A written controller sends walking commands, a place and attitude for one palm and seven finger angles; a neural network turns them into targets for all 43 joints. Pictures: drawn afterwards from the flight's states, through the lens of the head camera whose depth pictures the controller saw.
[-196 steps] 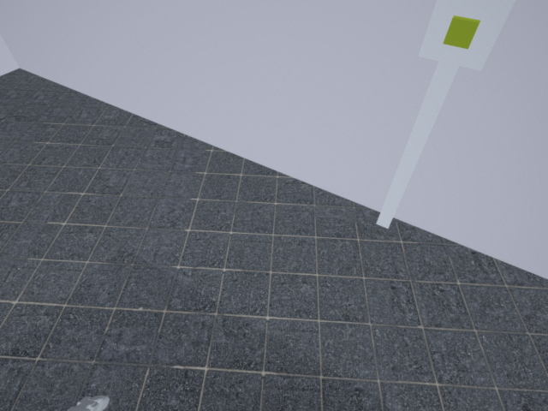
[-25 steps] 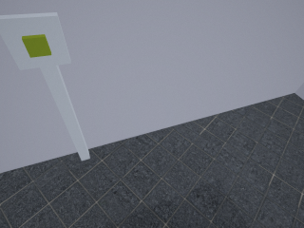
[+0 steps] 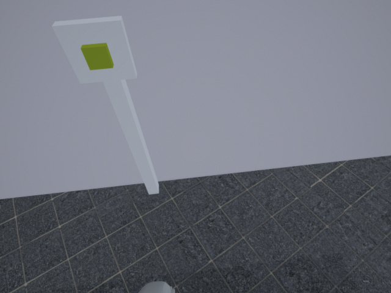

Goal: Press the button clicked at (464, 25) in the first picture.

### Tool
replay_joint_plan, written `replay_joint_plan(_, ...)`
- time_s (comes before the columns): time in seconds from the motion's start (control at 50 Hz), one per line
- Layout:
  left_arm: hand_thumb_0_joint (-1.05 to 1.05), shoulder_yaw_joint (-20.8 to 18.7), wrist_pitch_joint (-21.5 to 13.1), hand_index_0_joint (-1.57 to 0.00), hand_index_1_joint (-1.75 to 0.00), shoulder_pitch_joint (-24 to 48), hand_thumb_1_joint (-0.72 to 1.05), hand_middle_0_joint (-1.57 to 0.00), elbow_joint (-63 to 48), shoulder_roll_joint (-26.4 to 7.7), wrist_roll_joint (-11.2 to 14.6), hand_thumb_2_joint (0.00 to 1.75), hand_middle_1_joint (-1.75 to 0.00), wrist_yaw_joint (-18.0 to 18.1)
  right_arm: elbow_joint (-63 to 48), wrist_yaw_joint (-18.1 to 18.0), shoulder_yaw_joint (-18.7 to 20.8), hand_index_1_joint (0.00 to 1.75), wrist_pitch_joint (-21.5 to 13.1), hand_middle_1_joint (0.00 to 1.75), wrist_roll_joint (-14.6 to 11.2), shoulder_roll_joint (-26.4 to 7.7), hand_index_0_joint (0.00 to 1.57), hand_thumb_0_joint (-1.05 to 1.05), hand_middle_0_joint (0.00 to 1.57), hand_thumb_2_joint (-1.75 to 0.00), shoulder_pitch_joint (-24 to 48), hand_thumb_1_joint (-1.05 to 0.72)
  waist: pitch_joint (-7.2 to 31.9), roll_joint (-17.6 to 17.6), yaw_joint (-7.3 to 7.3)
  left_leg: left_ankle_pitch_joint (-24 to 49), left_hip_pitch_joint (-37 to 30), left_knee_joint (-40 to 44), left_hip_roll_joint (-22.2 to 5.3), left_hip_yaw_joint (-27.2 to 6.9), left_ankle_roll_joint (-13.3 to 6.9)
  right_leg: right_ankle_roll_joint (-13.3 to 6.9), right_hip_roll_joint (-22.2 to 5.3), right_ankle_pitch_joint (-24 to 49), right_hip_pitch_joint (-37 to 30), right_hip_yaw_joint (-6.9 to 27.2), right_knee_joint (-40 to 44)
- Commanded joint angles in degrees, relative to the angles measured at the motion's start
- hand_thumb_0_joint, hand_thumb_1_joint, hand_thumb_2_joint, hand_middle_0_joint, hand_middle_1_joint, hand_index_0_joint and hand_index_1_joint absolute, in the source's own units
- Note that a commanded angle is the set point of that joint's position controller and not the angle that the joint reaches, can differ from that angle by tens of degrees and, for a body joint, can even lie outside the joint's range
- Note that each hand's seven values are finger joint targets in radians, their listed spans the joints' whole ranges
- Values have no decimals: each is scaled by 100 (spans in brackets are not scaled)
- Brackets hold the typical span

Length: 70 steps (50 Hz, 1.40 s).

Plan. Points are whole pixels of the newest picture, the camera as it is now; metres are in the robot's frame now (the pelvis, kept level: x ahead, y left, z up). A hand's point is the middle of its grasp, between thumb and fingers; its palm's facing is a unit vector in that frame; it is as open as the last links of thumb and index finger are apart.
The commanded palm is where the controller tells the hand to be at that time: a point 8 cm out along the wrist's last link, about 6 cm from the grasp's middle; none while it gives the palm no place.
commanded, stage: turn to face it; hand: left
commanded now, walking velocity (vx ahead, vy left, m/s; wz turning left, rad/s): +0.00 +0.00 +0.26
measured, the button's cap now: (98, 56) +0.70 +0.32 +0.13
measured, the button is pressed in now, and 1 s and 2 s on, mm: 0 0 0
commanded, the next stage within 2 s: take the last steps up to it in 0.08 s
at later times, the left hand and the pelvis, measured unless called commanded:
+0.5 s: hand out of the picture +0.02 +0.22 -0.17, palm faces +0.14 -0.97 -0.19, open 7.4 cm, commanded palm none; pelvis +0.04 +0.03 +0.00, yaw +6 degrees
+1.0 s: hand out of the picture +0.08 +0.16 -0.18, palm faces +0.24 -0.97 -0.11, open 7.4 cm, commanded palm none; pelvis +0.18 +0.04 -0.01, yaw +9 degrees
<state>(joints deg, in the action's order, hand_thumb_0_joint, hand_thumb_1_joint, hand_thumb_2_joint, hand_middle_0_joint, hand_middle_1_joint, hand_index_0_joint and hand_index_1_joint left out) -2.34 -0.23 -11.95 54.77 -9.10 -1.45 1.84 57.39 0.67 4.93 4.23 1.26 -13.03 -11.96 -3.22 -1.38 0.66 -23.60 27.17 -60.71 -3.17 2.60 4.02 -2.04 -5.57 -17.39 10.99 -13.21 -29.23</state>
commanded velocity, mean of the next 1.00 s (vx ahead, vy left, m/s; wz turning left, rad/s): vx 0.21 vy -0.02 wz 0.08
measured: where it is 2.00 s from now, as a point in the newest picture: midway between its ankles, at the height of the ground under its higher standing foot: outside the picture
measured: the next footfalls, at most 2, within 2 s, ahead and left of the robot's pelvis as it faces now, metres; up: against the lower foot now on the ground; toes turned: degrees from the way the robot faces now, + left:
left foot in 0.18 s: +0.04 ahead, +0.14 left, +0.00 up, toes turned +11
right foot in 0.62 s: +0.14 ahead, -0.10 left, +0.00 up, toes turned -2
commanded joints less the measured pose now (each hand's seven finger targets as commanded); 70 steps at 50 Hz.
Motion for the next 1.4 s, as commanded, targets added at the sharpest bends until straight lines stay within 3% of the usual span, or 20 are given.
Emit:
replay_joint_plan(0.0,0,-215,-42,-20,-30,-503,90,-20,-156,-1108,-43,90,-30,34,-505,14,-78,30,-140,30,-30,-124,20,0,20,-90,421,-90,176,1205,-240,-45,81,817,2,207,-50,-508,-1396,3019,-401,889,857)
replay_joint_plan(0.08,0,-265,-18,-20,-30,-589,90,-20,-63,-1294,-59,90,-30,27,-617,8,-134,30,-208,30,-62,-167,20,0,20,-90,569,-90,421,1288,-283,27,-495,1959,79,400,-167,-472,-1448,3380,-609,853,492)
replay_joint_plan(0.14,0,-268,25,-20,-30,-454,90,-20,-61,-1272,31,90,-30,-3,-511,-6,-91,30,-304,30,-31,-488,20,0,20,-90,80,-90,682,707,66,1624,-2008,3619,-82,385,-318,25,-1180,2610,80,423,-436)
replay_joint_plan(0.18,0,-100,66,-20,-30,-527,90,-20,-294,-705,63,90,-30,-32,-477,-49,46,30,-332,30,5,-1326,20,0,20,-90,-312,-90,967,-1594,197,4276,-2925,4057,-2146,-1832,-1479,601,-150,-1969,1724,365,-2361)
replay_joint_plan(0.28,0,-106,66,-20,-30,-409,90,-20,127,-709,-33,90,-30,-201,-398,-179,-131,30,-502,30,4,-760,20,0,20,-90,112,-90,207,-730,-6,1014,-1988,4784,-1277,-1140,-1204,499,-117,-613,1974,1056,-3363)
replay_joint_plan(0.48,0,-33,-31,-20,-30,-37,90,-20,130,-422,-24,90,-30,-277,63,-172,-25,30,-607,30,45,-631,20,0,20,-90,-631,-90,-215,-635,147,341,-1825,4977,-1292,-1054,-1352,467,-29,-489,1385,797,-1198)
replay_joint_plan(0.56,0,-93,-136,-20,-30,-970,90,-20,518,-486,-29,90,-30,-262,175,-154,-69,30,-582,30,16,-510,20,0,20,-90,-468,-90,-52,-159,-332,-170,-867,3930,-832,-642,-951,388,239,285,-437,639,196)
replay_joint_plan(0.58,0,-157,-205,-20,-30,-1482,90,-20,679,-741,-61,90,-30,-220,148,-146,-116,30,-608,30,-21,-266,20,0,20,-90,-458,-90,77,539,-571,-435,-142,2858,-413,-198,-720,207,-337,-348,-1235,1391,730)
replay_joint_plan(0.6,0,-267,-235,-20,-30,-1940,90,-20,787,-1279,-72,90,-30,-163,-30,-105,-204,30,-628,30,-46,100,20,0,20,-90,-350,-90,-2,2101,-751,-941,1002,1279,238,468,-473,-312,-1588,-1170,-1676,3260,1691)
replay_joint_plan(0.62,0,-281,-247,-20,-30,-2147,90,-20,797,-1376,24,90,-30,-117,-200,-85,-165,30,-597,30,-1,-194,20,0,20,-90,-65,-90,94,1963,-865,-1002,1208,372,60,-41,-526,-658,-1997,-1836,-1365,4103,2214)
replay_joint_plan(0.68,0,-130,-287,-20,-30,-1172,90,-20,636,-707,5,90,-30,-53,31,-8,-84,30,-559,30,38,-137,20,0,20,-90,-86,-90,-518,843,-321,320,1115,-313,-405,-256,-474,-551,-1566,-1264,-309,2837,2194)
replay_joint_plan(0.74,0,-32,-386,-20,-30,-1093,90,-20,650,-478,8,90,-30,-46,232,14,-119,30,-493,30,42,132,20,0,20,-90,-479,-90,-368,761,-91,829,679,70,-421,6,-298,-433,-1152,477,-125,1666,2015)
replay_joint_plan(0.94,0,-48,-379,-20,-30,-1449,90,-20,1034,-586,-18,90,-30,0,-3,74,-181,30,-604,30,-34,327,20,0,20,-90,199,-90,-380,1039,-186,1052,-176,2180,-174,500,-405,-419,-1021,2246,-442,1068,1404)
replay_joint_plan(0.98,0,-75,-332,-20,-30,-1333,90,-20,1030,-574,3,90,-30,7,177,14,-163,30,-655,30,-9,172,20,0,20,-90,-373,-90,-199,814,126,1404,-1207,2844,6,627,-471,-267,-805,2446,-207,839,649)
replay_joint_plan(1.0,0,-56,-309,-20,-30,-1397,90,-20,1028,-446,27,90,-30,8,380,-35,-119,30,-709,30,24,-52,20,0,20,-90,-1026,-90,219,315,357,1824,-2180,3288,-81,457,-526,-131,-577,2393,18,714,-391)
replay_joint_plan(1.02,0,-33,-282,-20,-30,-1689,90,-20,969,-214,85,90,-30,-16,492,-109,-4,30,-756,30,94,-633,20,0,20,-90,-1630,-90,880,-942,452,2745,-3335,3480,-1287,-945,-955,140,15,686,944,352,-1768)
replay_joint_plan(1.04,0,0,-281,-20,-30,-1687,90,-20,828,-99,94,90,-30,-30,558,-153,29,30,-686,30,25,-989,20,0,20,-90,-1939,-90,1148,-1710,450,3255,-3464,4097,-2205,-2084,-1479,220,504,-1894,1479,436,-3120)
replay_joint_plan(1.06,0,28,-178,-20,-30,-1484,90,-20,803,-144,81,90,-30,37,505,-242,-22,30,-642,30,-5,-917,20,0,20,-90,-1578,-90,1109,-1668,356,2956,-2959,4340,-2315,-2140,-1479,175,309,-1924,1579,1057,-3721)
replay_joint_plan(1.12,0,36,-48,-20,-30,-1119,90,-20,921,27,56,90,-30,-3,227,-313,-247,30,-668,30,-7,-178,20,0,20,-90,-299,-90,-44,-251,-77,3996,-1244,4498,-1712,-848,-1225,385,-157,-882,1060,1311,-3007)
replay_joint_plan(1.38,0,-157,344,-20,-30,-440,90,-20,29,-369,4,90,-30,-20,-74,-291,47,30,-427,30,29,-507,20,0,20,-90,81,-90,449,-918,-44,3686,-1636,4103,-1530,-166,-1350,466,193,-610,1290,1167,-2362)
